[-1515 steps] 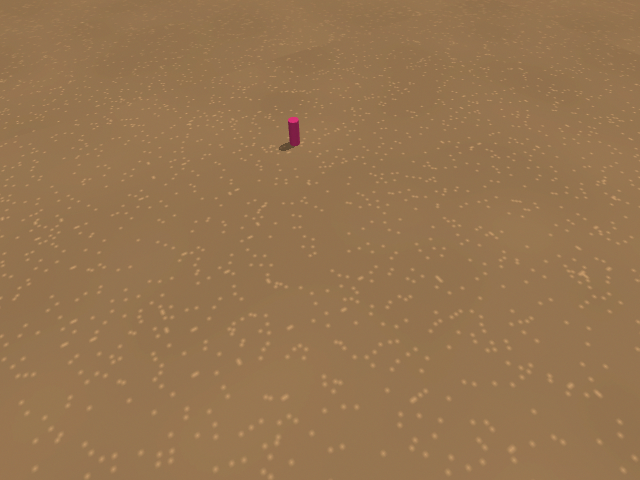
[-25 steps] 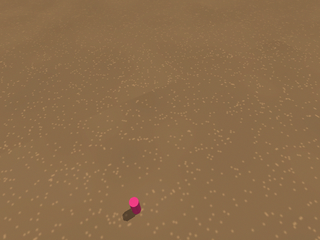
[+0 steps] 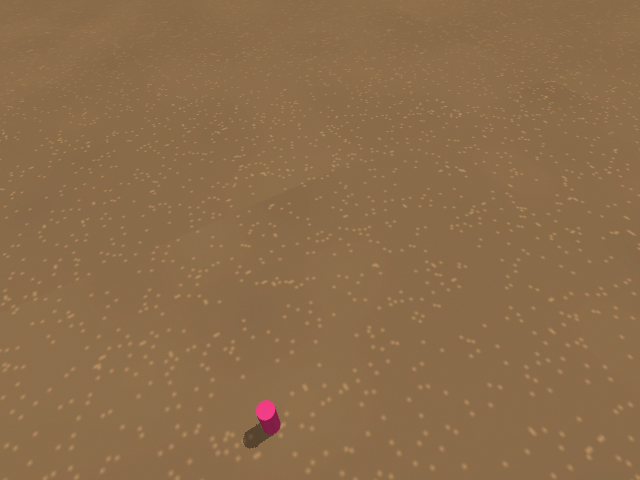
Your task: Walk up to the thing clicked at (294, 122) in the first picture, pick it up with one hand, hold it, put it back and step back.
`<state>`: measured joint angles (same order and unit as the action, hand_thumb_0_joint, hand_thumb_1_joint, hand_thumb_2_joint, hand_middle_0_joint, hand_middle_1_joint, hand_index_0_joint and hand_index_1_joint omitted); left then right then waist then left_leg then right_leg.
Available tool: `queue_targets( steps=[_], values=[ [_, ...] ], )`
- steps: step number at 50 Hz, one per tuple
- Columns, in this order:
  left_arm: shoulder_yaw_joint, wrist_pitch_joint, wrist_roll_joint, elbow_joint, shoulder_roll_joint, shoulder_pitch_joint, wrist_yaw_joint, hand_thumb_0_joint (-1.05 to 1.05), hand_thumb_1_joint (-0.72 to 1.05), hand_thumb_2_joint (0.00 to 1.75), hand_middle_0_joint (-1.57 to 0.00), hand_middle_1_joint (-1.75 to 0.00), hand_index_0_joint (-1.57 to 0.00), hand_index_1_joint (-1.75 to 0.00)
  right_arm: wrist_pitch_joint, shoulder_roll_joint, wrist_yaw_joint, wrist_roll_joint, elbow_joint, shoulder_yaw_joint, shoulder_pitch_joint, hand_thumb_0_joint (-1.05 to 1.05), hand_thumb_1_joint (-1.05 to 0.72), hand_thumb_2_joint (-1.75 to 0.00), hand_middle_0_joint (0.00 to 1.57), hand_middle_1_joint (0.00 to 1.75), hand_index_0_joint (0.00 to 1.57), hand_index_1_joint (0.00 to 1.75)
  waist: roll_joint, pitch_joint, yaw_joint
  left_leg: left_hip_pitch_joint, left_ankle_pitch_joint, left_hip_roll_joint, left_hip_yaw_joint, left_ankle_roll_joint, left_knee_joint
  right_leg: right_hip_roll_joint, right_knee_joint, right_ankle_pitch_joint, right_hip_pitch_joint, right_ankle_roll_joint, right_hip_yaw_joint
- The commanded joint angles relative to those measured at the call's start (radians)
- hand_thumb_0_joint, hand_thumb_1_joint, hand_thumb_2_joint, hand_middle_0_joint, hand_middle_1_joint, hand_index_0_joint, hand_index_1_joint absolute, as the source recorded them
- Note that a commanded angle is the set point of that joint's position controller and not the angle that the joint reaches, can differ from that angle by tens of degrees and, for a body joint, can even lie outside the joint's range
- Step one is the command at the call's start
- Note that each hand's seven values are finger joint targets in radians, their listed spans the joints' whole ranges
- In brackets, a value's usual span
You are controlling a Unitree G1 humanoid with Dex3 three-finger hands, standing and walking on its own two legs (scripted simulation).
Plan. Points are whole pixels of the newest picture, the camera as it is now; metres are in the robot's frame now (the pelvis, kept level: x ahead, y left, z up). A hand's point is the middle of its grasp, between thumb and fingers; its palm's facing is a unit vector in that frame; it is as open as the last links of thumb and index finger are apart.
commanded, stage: stand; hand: left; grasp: from the side
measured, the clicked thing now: (268, 417) +0.40 +0.19 -0.71
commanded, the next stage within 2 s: step back in 0.32 s
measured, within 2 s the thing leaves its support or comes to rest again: neither
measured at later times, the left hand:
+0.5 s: hand out of the picture +0.07 +0.27 -0.16, palm faces -0.01 -0.93 -0.38, open 7.3 cm
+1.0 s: hand out of the picture +0.00 +0.32 -0.18, palm faces -0.10 -0.93 -0.37, open 7.3 cm
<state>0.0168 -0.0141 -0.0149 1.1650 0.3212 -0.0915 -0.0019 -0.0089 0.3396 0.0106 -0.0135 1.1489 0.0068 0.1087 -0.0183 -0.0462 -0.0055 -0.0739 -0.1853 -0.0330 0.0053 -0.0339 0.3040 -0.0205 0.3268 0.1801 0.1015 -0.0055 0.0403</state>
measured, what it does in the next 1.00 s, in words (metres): walks backwards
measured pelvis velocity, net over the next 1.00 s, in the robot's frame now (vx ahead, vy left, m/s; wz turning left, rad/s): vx -0.12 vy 0.06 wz -0.08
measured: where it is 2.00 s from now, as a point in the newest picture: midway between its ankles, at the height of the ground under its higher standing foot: outside the picture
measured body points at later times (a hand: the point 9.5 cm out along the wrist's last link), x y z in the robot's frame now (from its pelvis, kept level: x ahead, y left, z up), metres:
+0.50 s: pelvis -0.03 +0.01 -0.01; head +0.02 +0.01 +0.44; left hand +0.07 +0.32 -0.13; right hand +0.06 -0.31 -0.14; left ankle -0.04 +0.14 -0.72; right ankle +0.00 -0.12 -0.75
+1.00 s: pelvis -0.12 +0.06 -0.02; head -0.04 +0.07 +0.42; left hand +0.01 +0.37 -0.15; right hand -0.03 -0.25 -0.13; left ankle -0.06 +0.14 -0.75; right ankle -0.17 -0.08 -0.71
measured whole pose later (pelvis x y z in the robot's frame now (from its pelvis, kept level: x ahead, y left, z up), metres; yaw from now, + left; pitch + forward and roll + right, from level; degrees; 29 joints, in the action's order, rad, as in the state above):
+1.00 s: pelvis -0.12 +0.06 -0.02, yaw -5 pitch -2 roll -1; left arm 0.08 0.06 -0.01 0.87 0.38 -0.12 -0.01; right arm 0.01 0.35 0.02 -0.02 0.86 0.04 0.11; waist 0.02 -0.21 0.01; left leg -0.34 -0.24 0.00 -0.06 0.06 0.61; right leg 0.06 0.93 0.51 0.32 -0.02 -0.11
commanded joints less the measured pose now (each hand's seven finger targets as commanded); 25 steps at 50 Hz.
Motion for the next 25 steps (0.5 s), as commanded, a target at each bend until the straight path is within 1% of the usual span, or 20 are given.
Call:
queue_targets(
  steps=[1, 2, 3, 6, 8, 9, 11, 13, 14, 15, 16, 17, 18, 19, 20, 21, 22, 23, 24, 25],
  values=[
    [0.032, -0.016, 0.002, -0.056, 0.211, 0.037, -0.015, 0.0, 0.9, 0.9, -0.2, -0.3, -0.2, -0.3, -0.015, 0.194, 0.007, -0.003, -0.057, 0.036, -0.036, 0.0, -0.9, -0.9, 0.2, 0.3, 0.2, 0.3, 0.024, 0.048, -0.001, -0.026, 0.122, -0.093, 0.065, 0.035, -0.047, -0.107, -0.055, -0.11, -0.005, 0.016, -0.089],
    [0.034, -0.016, 0.002, -0.06, 0.218, 0.045, -0.016, 0.0, 0.9, 0.9, -0.2, -0.3, -0.2, -0.3, -0.015, 0.197, 0.007, -0.005, -0.059, 0.038, -0.033, 0.0, -0.9, -0.9, 0.2, 0.3, 0.2, 0.3, 0.027, 0.059, 0.003, -0.03, 0.129, -0.096, 0.062, 0.036, -0.045, -0.112, -0.051, -0.123, -0.016, 0.019, -0.094],
    [0.033, -0.017, 0.002, -0.061, 0.217, 0.039, -0.016, 0.0, 0.9, 0.9, -0.2, -0.3, -0.2, -0.3, -0.015, 0.199, 0.007, -0.004, -0.059, 0.038, -0.036, 0.0, -0.9, -0.9, 0.2, 0.3, 0.2, 0.3, 0.02, 0.063, 0.0, -0.016, 0.15, -0.098, 0.062, 0.037, -0.04, -0.113, -0.05, -0.153, -0.011, 0.02, -0.095],
    [0.031, -0.018, 0.003, -0.062, 0.214, 0.034, -0.015, 0.0, 0.9, 0.9, -0.2, -0.3, -0.2, -0.3, -0.017, 0.197, 0.007, -0.003, -0.058, 0.037, -0.033, 0.0, -0.9, -0.9, 0.2, 0.3, 0.2, 0.3, 0.01, 0.066, 0.004, -0.013, 0.147, -0.096, 0.057, 0.036, -0.039, -0.115, -0.047, -0.167, -0.013, 0.021, -0.098],
    [0.033, -0.018, 0.003, -0.064, 0.216, 0.036, -0.015, 0.0, 0.9, 0.9, -0.2, -0.3, -0.2, -0.3, -0.017, 0.201, 0.007, -0.003, -0.058, 0.036, -0.036, 0.0, -0.9, -0.9, 0.2, 0.3, 0.2, 0.3, 0.004, 0.067, 0.001, -0.024, 0.14, -0.096, 0.058, 0.037, -0.046, -0.115, -0.042, -0.169, -0.025, 0.022, -0.098],
    [0.033, -0.017, 0.004, -0.063, 0.218, 0.03, -0.014, 0.0, 0.9, 0.9, -0.2, -0.3, -0.2, -0.3, -0.017, 0.197, 0.006, -0.002, -0.058, 0.035, -0.038, 0.0, -0.9, -0.9, 0.2, 0.3, 0.2, 0.3, 0.01, 0.061, -0.001, -0.016, 0.126, -0.095, 0.061, 0.037, -0.049, -0.112, -0.048, -0.145, -0.006, 0.021, -0.099],
    [0.034, -0.019, 0.005, -0.064, 0.224, 0.038, -0.014, 0.0, 0.9, 0.9, -0.2, -0.3, -0.2, -0.3, -0.018, 0.195, 0.006, -0.004, -0.059, 0.034, -0.029, 0.0, -0.9, -0.9, 0.2, 0.3, 0.2, 0.3, 0.024, 0.072, 0.004, -0.014, 0.145, -0.1, 0.06, 0.039, -0.047, -0.116, -0.042, -0.167, -0.021, 0.024, -0.102],
    [0.036, -0.017, 0.004, -0.066, 0.228, 0.04, -0.014, 0.0, 0.9, 0.9, -0.2, -0.3, -0.2, -0.3, -0.018, 0.199, 0.006, -0.004, -0.058, 0.035, -0.029, 0.0, -0.9, -0.9, 0.2, 0.3, 0.2, 0.3, 0.022, 0.067, 0.002, -0.02, 0.13, -0.098, 0.06, 0.036, -0.053, -0.113, -0.042, -0.145, -0.017, 0.023, -0.1],
    [0.033, -0.017, 0.005, -0.066, 0.221, 0.035, -0.012, 0.0, 0.9, 0.9, -0.2, -0.3, -0.2, -0.3, -0.019, 0.204, 0.007, -0.002, -0.057, 0.034, -0.034, 0.0, -0.9, -0.9, 0.2, 0.3, 0.2, 0.3, 0.015, 0.062, 0.0, -0.009, 0.14, -0.1, 0.059, 0.039, -0.047, -0.114, -0.043, -0.16, -0.009, 0.023, -0.104],
    [0.032, -0.016, 0.005, -0.061, 0.218, 0.028, -0.012, 0.0, 0.9, 0.9, -0.2, -0.3, -0.2, -0.3, -0.018, 0.198, 0.006, -0.002, -0.055, 0.033, -0.032, 0.0, -0.9, -0.9, 0.2, 0.3, 0.2, 0.3, 0.022, 0.053, -0.002, -0.019, 0.128, -0.097, 0.061, 0.036, -0.051, -0.112, -0.049, -0.143, -0.007, 0.021, -0.099],
    [0.083, -0.007, 0.022, -0.088, 0.3, 0.02, -0.015, 0.0, 0.9, 0.9, -0.2, -0.3, -0.2, -0.3, 0.001, 0.247, 0.001, 0.002, -0.083, 0.053, -0.065, 0.0, -0.9, -0.9, 0.2, 0.3, 0.2, 0.3, 0.046, -0.055, -0.004, -0.109, 0.252, -0.072, 0.065, 0.065, 0.075, -0.109, 0.023, -0.332, 0.058, 0.031, -0.124],
    [0.088, -0.004, 0.024, -0.104, 0.302, -0.001, -0.019, 0.0, 0.9, 0.9, -0.2, -0.3, -0.2, -0.3, 0.007, 0.232, 0.001, 0.011, -0.101, 0.053, -0.047, 0.0, -0.9, -0.9, 0.2, 0.3, 0.2, 0.3, 0.066, -0.015, 0.0, -0.108, 0.264, -0.056, 0.037, 0.067, 0.137, -0.122, 0.037, -0.401, 0.043, 0.054, -0.129],
    [0.094, -0.002, 0.025, -0.122, 0.305, -0.008, -0.021, 0.0, 0.9, 0.9, -0.2, -0.3, -0.2, -0.3, 0.012, 0.219, 0.0, 0.016, -0.112, 0.054, -0.033, 0.0, -0.9, -0.9, 0.2, 0.3, 0.2, 0.3, 0.083, 0.028, 0.002, -0.105, 0.239, -0.026, 0.016, 0.063, 0.216, -0.153, 0.04, -0.461, 0.032, 0.09, -0.152],
    [0.102, 0.0, 0.022, -0.143, 0.318, -0.001, -0.022, 0.0, 0.9, 0.9, -0.2, -0.3, -0.2, -0.3, 0.018, 0.209, -0.001, 0.018, -0.124, 0.055, -0.015, 0.0, -0.9, -0.9, 0.2, 0.3, 0.2, 0.3, 0.116, 0.058, 0.007, -0.12, 0.176, 0.009, 0.003, 0.058, 0.287, -0.196, 0.027, -0.471, 0.039, 0.134, -0.198],
    [0.108, 0.004, 0.018, -0.169, 0.327, 0.017, -0.023, 0.0, 0.9, 0.9, -0.2, -0.3, -0.2, -0.3, 0.028, 0.203, -0.002, 0.02, -0.136, 0.061, 0.001, 0.0, -0.9, -0.9, 0.2, 0.3, 0.2, 0.3, 0.145, 0.082, 0.009, -0.139, 0.019, 0.048, -0.008, 0.056, 0.382, -0.247, 0.017, -0.464, 0.047, 0.186, -0.239],
    [0.108, 0.005, 0.007, -0.194, 0.32, 0.041, -0.026, 0.0, 0.9, 0.9, -0.2, -0.3, -0.2, -0.3, 0.039, 0.199, -0.004, 0.014, -0.15, 0.068, 0.003, 0.0, -0.9, -0.9, 0.2, 0.3, 0.2, 0.3, 0.188, 0.094, 0.009, -0.198, -0.251, 0.077, 0.009, 0.064, 0.507, -0.302, 0.009, -0.457, 0.048, 0.239, -0.283],
    [0.111, 0.007, -0.007, -0.225, 0.324, 0.056, -0.027, 0.0, 0.9, 0.9, -0.2, -0.3, -0.2, -0.3, 0.049, 0.208, -0.007, 0.01, -0.163, 0.076, 0.022, 0.0, -0.9, -0.9, 0.2, 0.3, 0.2, 0.3, 0.197, 0.099, 0.012, -0.213, -0.35, 0.078, 0.048, 0.076, 0.63, -0.335, 0.024, -0.445, 0.092, 0.272, -0.293],
    [0.111, 0.009, -0.014, -0.25, 0.319, 0.071, -0.028, 0.0, 0.9, 0.9, -0.2, -0.3, -0.2, -0.3, 0.054, 0.206, -0.009, 0.014, -0.177, 0.077, 0.04, 0.0, -0.9, -0.9, 0.2, 0.3, 0.2, 0.3, 0.198, 0.099, 0.019, -0.225, -0.365, 0.063, 0.084, 0.085, 0.651, -0.33, 0.062, -0.459, 0.104, 0.279, -0.271],
    [0.106, 0.012, -0.013, -0.268, 0.303, 0.095, -0.03, 0.0, 0.9, 0.9, -0.2, -0.3, -0.2, -0.3, 0.053, 0.21, -0.011, 0.018, -0.184, 0.08, 0.063, 0.0, -0.9, -0.9, 0.2, 0.3, 0.2, 0.3, 0.194, 0.108, 0.032, -0.225, -0.343, 0.059, 0.087, 0.085, 0.664, -0.305, 0.088, -0.468, 0.115, 0.259, -0.237],
    [0.102, 0.015, -0.017, -0.285, 0.298, 0.117, -0.032, 0.0, 0.9, 0.9, -0.2, -0.3, -0.2, -0.3, 0.052, 0.21, -0.01, 0.021, -0.191, 0.08, 0.09, 0.0, -0.9, -0.9, 0.2, 0.3, 0.2, 0.3, 0.213, 0.108, 0.045, -0.237, -0.312, 0.044, 0.071, 0.079, 0.611, -0.291, 0.11, -0.467, 0.11, 0.24, -0.222]
  ],
)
